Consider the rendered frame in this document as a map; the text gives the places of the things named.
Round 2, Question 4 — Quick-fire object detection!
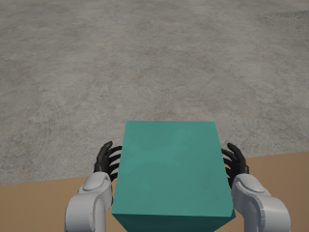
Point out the left robot forearm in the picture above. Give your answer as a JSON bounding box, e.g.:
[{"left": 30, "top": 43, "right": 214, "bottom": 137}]
[{"left": 64, "top": 171, "right": 114, "bottom": 232}]

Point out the left robot hand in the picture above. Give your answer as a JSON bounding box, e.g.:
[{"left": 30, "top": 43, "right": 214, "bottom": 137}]
[{"left": 93, "top": 141, "right": 123, "bottom": 183}]

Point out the carton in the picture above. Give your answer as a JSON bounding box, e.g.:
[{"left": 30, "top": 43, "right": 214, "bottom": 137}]
[{"left": 111, "top": 120, "right": 236, "bottom": 232}]

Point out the right robot forearm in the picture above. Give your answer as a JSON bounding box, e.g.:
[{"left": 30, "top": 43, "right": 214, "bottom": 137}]
[{"left": 231, "top": 173, "right": 291, "bottom": 232}]

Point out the right robot hand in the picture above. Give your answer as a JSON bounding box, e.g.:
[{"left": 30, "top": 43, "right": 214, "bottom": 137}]
[{"left": 221, "top": 142, "right": 249, "bottom": 189}]

